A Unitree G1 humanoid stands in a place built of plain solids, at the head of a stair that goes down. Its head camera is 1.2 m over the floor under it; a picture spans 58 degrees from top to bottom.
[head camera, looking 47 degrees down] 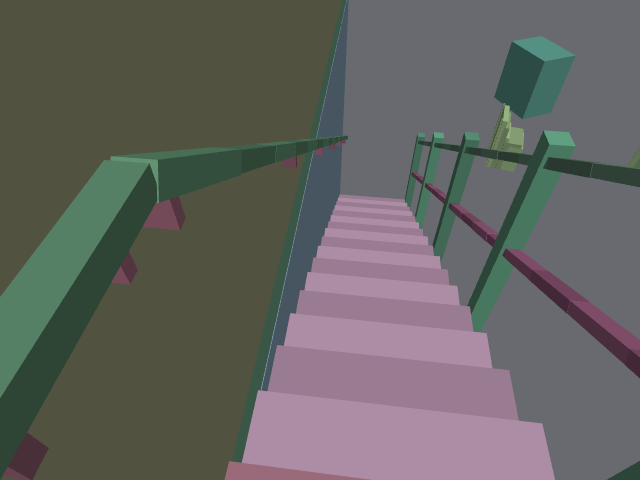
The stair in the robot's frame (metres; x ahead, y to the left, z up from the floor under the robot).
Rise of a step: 0.17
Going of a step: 0.26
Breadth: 0.90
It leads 7 degrees to the right of straight ahead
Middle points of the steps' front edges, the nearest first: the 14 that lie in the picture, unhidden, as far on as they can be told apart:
0.55 -0.24 -0.17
0.81 -0.27 -0.34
1.08 -0.31 -0.51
1.34 -0.34 -0.69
1.60 -0.37 -0.86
1.87 -0.40 -1.03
2.13 -0.43 -1.20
2.39 -0.46 -1.37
2.65 -0.49 -1.54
2.92 -0.53 -1.72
3.18 -0.56 -1.89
3.44 -0.59 -2.06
3.70 -0.62 -2.23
3.97 -0.65 -2.40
